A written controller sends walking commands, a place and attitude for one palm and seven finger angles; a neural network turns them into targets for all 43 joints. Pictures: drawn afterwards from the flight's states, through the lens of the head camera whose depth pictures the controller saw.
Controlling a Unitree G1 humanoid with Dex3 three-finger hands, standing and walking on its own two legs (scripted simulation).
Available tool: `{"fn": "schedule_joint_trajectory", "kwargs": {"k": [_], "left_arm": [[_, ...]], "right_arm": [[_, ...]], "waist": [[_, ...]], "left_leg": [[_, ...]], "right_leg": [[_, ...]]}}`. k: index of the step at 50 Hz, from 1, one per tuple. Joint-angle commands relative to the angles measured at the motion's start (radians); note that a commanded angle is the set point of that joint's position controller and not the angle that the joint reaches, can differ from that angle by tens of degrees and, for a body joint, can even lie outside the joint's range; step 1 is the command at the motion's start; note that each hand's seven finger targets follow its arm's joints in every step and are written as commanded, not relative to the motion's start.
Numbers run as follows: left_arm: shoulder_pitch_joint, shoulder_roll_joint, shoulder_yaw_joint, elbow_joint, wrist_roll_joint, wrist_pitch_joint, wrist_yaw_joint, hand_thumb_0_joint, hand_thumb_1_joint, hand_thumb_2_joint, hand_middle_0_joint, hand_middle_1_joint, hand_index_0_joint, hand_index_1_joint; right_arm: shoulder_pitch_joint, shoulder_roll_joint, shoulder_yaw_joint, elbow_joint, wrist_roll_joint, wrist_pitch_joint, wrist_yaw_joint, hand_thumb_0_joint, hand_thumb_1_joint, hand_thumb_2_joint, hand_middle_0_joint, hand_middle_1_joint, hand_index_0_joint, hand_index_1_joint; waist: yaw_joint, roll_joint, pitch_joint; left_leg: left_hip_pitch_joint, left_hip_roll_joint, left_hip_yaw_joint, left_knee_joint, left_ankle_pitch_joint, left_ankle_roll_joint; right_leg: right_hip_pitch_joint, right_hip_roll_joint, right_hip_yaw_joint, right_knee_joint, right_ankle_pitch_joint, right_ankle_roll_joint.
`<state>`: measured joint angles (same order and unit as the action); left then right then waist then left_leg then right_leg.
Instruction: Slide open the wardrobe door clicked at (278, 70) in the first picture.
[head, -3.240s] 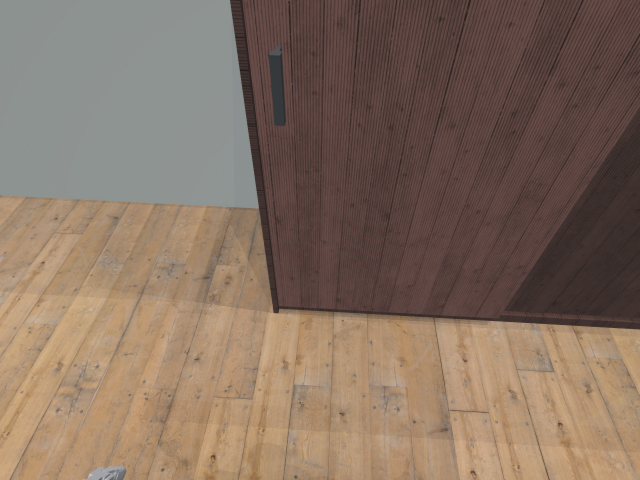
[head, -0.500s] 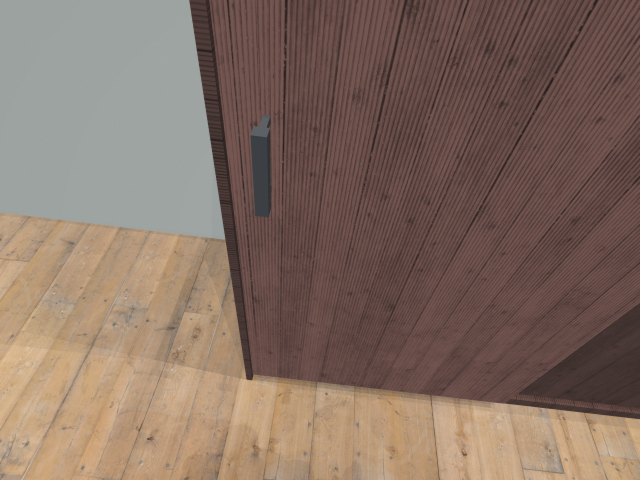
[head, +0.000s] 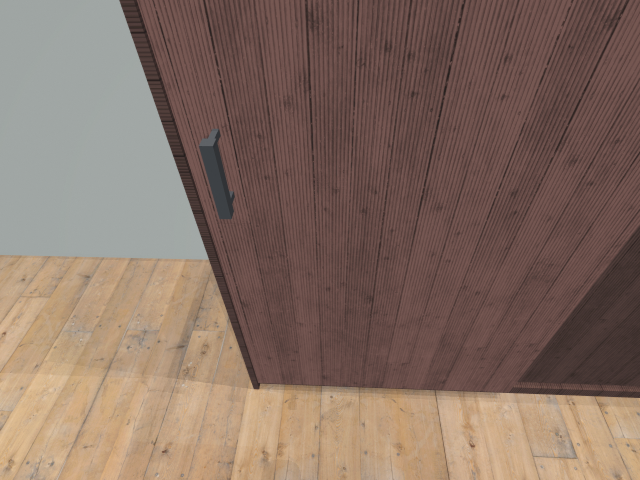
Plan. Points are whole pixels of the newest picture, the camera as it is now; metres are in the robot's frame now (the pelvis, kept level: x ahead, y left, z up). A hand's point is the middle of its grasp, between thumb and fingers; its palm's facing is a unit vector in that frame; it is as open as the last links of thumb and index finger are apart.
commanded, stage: come to a stop and stand still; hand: left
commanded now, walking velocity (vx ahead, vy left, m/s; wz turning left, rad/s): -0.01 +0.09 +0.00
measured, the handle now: (220, 174) +0.53 +0.20 +0.11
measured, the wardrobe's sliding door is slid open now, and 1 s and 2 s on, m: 0.00 0.00 0.00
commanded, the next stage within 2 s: look again from close up in 1.16 s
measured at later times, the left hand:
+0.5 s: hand out of the picture -0.02 +0.19 -0.18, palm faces +0.04 -0.99 -0.16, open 7.4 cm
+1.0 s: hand out of the picture +0.05 +0.27 -0.15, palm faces +0.02 -0.94 -0.34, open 7.4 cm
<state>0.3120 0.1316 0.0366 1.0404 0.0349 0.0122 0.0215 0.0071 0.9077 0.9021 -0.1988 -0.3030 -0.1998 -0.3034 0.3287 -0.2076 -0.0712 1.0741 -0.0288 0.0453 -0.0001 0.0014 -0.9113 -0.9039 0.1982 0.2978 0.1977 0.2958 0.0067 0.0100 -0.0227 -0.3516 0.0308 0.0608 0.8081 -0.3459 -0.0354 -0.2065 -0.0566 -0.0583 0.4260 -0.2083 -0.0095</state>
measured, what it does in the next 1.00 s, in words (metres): steps on the spot: left foot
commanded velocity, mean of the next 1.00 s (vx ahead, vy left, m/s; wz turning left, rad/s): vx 0.00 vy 0.00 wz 0.00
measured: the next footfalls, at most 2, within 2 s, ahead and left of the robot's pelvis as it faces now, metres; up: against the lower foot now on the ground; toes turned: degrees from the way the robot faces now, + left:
left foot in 0.12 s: +0.01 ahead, +0.14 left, +0.00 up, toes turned +6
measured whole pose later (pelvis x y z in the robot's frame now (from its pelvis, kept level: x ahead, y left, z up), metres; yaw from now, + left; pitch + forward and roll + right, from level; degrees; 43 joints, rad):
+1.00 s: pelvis -0.04 +0.02 -0.01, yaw +1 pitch -3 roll +0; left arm 0.19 0.33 0.01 0.97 0.02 -0.01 0.01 0.01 0.90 0.90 -0.20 -0.30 -0.20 -0.30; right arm 0.19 -0.32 -0.02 0.98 -0.02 -0.01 0.00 0.00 -0.91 -0.90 0.20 0.30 0.20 0.30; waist 0.00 0.00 -0.01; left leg -0.17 0.02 0.05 0.48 -0.26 0.00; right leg -0.23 -0.07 -0.07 0.47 -0.18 0.02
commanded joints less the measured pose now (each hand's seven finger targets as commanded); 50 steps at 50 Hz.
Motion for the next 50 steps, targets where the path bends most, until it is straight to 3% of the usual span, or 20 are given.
{"fn": "schedule_joint_trajectory", "kwargs": {"k": [1, 3, 4, 5, 6, 7, 8, 9, 14, 22, 23, 24, 25, 26, 27, 28, 31, 39, 47, 50], "left_arm": [[0.068, 0.195, 0.047, -0.019, -0.005, -0.022, 0.015, 0.000, 0.900, 0.900, -0.200, -0.300, -0.200, -0.300], [0.035, 0.185, 0.046, -0.013, -0.012, -0.020, 0.016, 0.000, 0.900, 0.900, -0.200, -0.300, -0.200, -0.300], [0.014, 0.168, 0.040, -0.010, -0.019, -0.017, 0.015, 0.000, 0.900, 0.900, -0.200, -0.300, -0.200, -0.300], [0.005, 0.133, 0.033, -0.012, -0.024, -0.014, 0.013, 0.000, 0.900, 0.900, -0.200, -0.300, -0.200, -0.300], [0.009, 0.098, 0.024, -0.012, -0.026, -0.012, 0.010, 0.000, 0.900, 0.900, -0.200, -0.300, -0.200, -0.300], [0.013, 0.078, 0.022, -0.013, -0.023, -0.012, 0.010, 0.000, 0.900, 0.900, -0.200, -0.300, -0.200, -0.300], [-0.012, 0.073, 0.016, 0.001, -0.020, -0.005, 0.009, 0.000, 0.900, 0.900, -0.200, -0.300, -0.200, -0.300], [-0.026, 0.080, 0.012, 0.009, -0.017, -0.004, 0.008, 0.000, 0.900, 0.900, -0.200, -0.300, -0.200, -0.300], [0.024, 0.088, -0.004, 0.074, -0.019, -0.015, 0.009, 0.000, 0.900, 0.900, -0.200, -0.300, -0.200, -0.300], [0.026, 0.079, -0.012, 0.095, -0.018, -0.015, 0.015, 0.000, 0.900, 0.900, -0.200, -0.300, -0.200, -0.300], [0.020, 0.268, -0.022, 0.000, -0.003, -0.047, 0.015, 0.000, 0.900, 0.900, -0.200, -0.300, -0.200, -0.300], [0.029, 0.188, 0.006, -0.012, -0.006, -0.048, 0.021, 0.000, 0.900, 0.900, -0.200, -0.300, -0.200, -0.300], [0.022, 0.184, -0.001, -0.026, -0.011, -0.048, 0.019, 0.000, 0.900, 0.900, -0.200, -0.300, -0.200, -0.300], [0.026, 0.165, -0.004, -0.036, -0.012, -0.046, 0.020, 0.000, 0.900, 0.900, -0.200, -0.300, -0.200, -0.300], [0.022, 0.161, -0.006, -0.040, -0.011, -0.040, 0.019, 0.000, 0.900, 0.900, -0.200, -0.300, -0.200, -0.300], [0.023, 0.166, -0.008, -0.054, -0.012, -0.039, 0.018, 0.000, 0.900, 0.900, -0.200, -0.300, -0.200, -0.300], [-0.006, 0.213, 0.008, -0.084, -0.009, -0.035, 0.014, 0.000, 0.900, 0.900, -0.200, -0.300, -0.200, -0.300], [-0.075, 0.304, 0.016, -0.129, -0.015, -0.040, 0.008, 0.000, 0.900, 0.900, -0.200, -0.300, -0.200, -0.300], [-0.145, 0.367, 0.010, -0.135, -0.014, -0.040, -0.004, 0.000, 0.900, 0.900, -0.200, -0.300, -0.200, -0.300], [-0.149, 0.374, 0.008, -0.131, -0.014, -0.040, -0.006, 0.000, 0.900, 0.900, -0.200, -0.300, -0.200, -0.300]], "right_arm": [[-0.050, -0.009, 0.017, -0.080, 0.008, -0.033, -0.006, 0.000, -0.900, -0.900, 0.200, 0.300, 0.200, 0.300], [0.023, 0.006, 0.023, -0.050, 0.013, -0.039, -0.015, 0.000, -0.900, -0.900, 0.200, 0.300, 0.200, 0.300], [0.068, 0.005, 0.028, -0.027, 0.015, -0.045, -0.019, 0.000, -0.900, -0.900, 0.200, 0.300, 0.200, 0.300], [0.094, -0.018, 0.028, -0.014, 0.013, -0.054, -0.025, 0.000, -0.900, -0.900, 0.200, 0.300, 0.200, 0.300], [0.091, -0.053, 0.028, -0.012, 0.009, -0.059, -0.031, 0.000, -0.900, -0.900, 0.200, 0.300, 0.200, 0.300], [0.070, -0.076, 0.028, -0.023, 0.009, -0.057, -0.034, 0.000, -0.900, -0.900, 0.200, 0.300, 0.200, 0.300], [0.043, -0.068, 0.030, -0.011, 0.009, -0.061, -0.036, 0.000, -0.900, -0.900, 0.200, 0.300, 0.200, 0.300], [0.030, -0.056, 0.036, -0.006, 0.012, -0.063, -0.039, 0.000, -0.900, -0.900, 0.200, 0.300, 0.200, 0.300], [0.029, -0.027, 0.045, 0.018, 0.020, -0.070, -0.044, 0.000, -0.900, -0.900, 0.200, 0.300, 0.200, 0.300], [0.038, -0.014, 0.050, 0.047, 0.021, -0.072, -0.045, 0.000, -0.900, -0.900, 0.200, 0.300, 0.200, 0.300], [-0.025, -0.157, 0.042, -0.075, 0.013, -0.074, -0.024, 0.000, -0.900, -0.900, 0.200, 0.300, 0.200, 0.300], [-0.007, -0.140, 0.017, -0.101, 0.004, -0.103, -0.032, 0.000, -0.900, -0.900, 0.200, 0.300, 0.200, 0.300], [-0.001, -0.120, 0.020, -0.101, 0.008, -0.104, -0.037, 0.000, -0.900, -0.900, 0.200, 0.300, 0.200, 0.300], [0.002, -0.102, 0.021, -0.106, 0.010, -0.100, -0.040, 0.000, -0.900, -0.900, 0.200, 0.300, 0.200, 0.300], [0.006, -0.103, 0.021, -0.111, 0.012, -0.092, -0.041, 0.000, -0.900, -0.900, 0.200, 0.300, 0.200, 0.300], [0.001, -0.109, 0.022, -0.124, 0.008, -0.087, -0.038, 0.000, -0.900, -0.900, 0.200, 0.300, 0.200, 0.300], [-0.018, -0.150, 0.010, -0.142, 0.012, -0.081, -0.036, 0.000, -0.900, -0.900, 0.200, 0.300, 0.200, 0.300], [-0.110, -0.226, 0.009, -0.164, 0.011, -0.080, -0.022, 0.000, -0.900, -0.900, 0.200, 0.300, 0.200, 0.300], [-0.165, -0.273, 0.016, -0.157, 0.010, -0.070, -0.002, 0.000, -0.900, -0.900, 0.200, 0.300, 0.200, 0.300], [-0.163, -0.281, 0.019, -0.149, 0.011, -0.070, 0.002, 0.000, -0.900, -0.900, 0.200, 0.300, 0.200, 0.300]], "waist": [[0.053, -0.158, 0.096], [0.019, -0.163, 0.062], [0.000, -0.126, 0.046], [-0.006, -0.045, 0.039], [0.008, 0.054, 0.045], [0.019, 0.057, 0.044], [0.018, 0.119, 0.062], [0.017, 0.126, 0.081], [0.016, 0.023, 0.072], [0.006, 0.009, 0.118], [-0.019, -0.033, 0.212], [-0.014, 0.021, 0.045], [-0.014, 0.076, -0.069], [-0.015, 0.056, -0.081], [-0.019, 0.045, -0.045], [-0.012, -0.019, -0.011], [-0.017, 0.000, 0.083], [-0.008, -0.022, 0.043], [-0.010, -0.035, 0.090], [-0.010, -0.025, 0.076]], "left_leg": [[-0.040, 0.014, -0.009, -0.181, -0.060, 0.007], [0.105, 0.005, 0.000, -0.340, 0.027, 0.011], [0.204, 0.005, -0.007, -0.431, 0.102, 0.018], [0.262, 0.059, -0.066, -0.462, 0.169, 0.037], [0.217, 0.140, -0.149, -0.478, 0.218, 0.068], [0.140, 0.179, -0.170, -0.490, 0.176, 0.083], [0.088, 0.170, -0.179, -0.540, 0.155, 0.087], [0.073, 0.153, -0.169, -0.560, 0.164, 0.083], [0.125, 0.102, -0.097, -0.498, 0.256, 0.061], [0.136, 0.094, -0.087, -0.517, 0.234, 0.053], [0.067, 0.029, -0.094, -0.483, 0.265, 0.027], [0.099, 0.061, -0.105, -0.409, 0.323, 0.041], [0.161, 0.067, -0.106, -0.384, 0.389, 0.058], [0.170, 0.074, -0.105, -0.371, 0.373, 0.064], [0.146, 0.073, -0.102, -0.373, 0.329, 0.067], [0.114, 0.072, -0.105, -0.367, 0.273, 0.076], [0.055, 0.066, -0.100, -0.376, 0.224, 0.077], [0.084, 0.072, -0.096, -0.389, 0.258, 0.075], [0.058, 0.063, -0.110, -0.473, 0.016, 0.065], [0.054, 0.064, -0.118, -0.489, -0.011, 0.064]], "right_leg": [[0.039, -0.250, 0.253, -0.197, -0.073, -0.144], [-0.003, -0.211, 0.207, -0.140, -0.019, -0.116], [-0.058, -0.170, 0.171, -0.106, -0.041, -0.083], [-0.110, -0.109, 0.118, -0.049, -0.050, -0.044], [-0.105, -0.052, 0.064, -0.016, -0.036, -0.010], [-0.057, -0.033, 0.029, -0.009, -0.049, 0.005], [-0.017, -0.027, 0.002, 0.018, -0.023, 0.021], [0.009, -0.022, -0.004, 0.026, 0.003, 0.026], [0.056, -0.053, 0.038, -0.040, 0.121, 0.016], [0.033, -0.058, 0.041, -0.057, 0.111, 0.020], [0.012, -0.034, 0.037, -0.021, 0.120, 0.001], [0.059, -0.060, 0.052, 0.064, 0.124, -0.014], [0.081, -0.061, 0.046, 0.081, 0.160, -0.028], [0.067, -0.056, 0.042, 0.071, 0.143, -0.027], [0.048, -0.051, 0.037, 0.066, 0.119, -0.025], [0.040, -0.047, 0.047, 0.060, 0.097, -0.028], [-0.006, -0.053, 0.055, 0.057, 0.097, -0.029], [0.035, -0.068, 0.072, 0.031, 0.153, -0.027], [-0.016, -0.083, 0.113, -0.092, -0.125, -0.014], [-0.007, -0.085, 0.113, -0.106, -0.145, -0.010]]}}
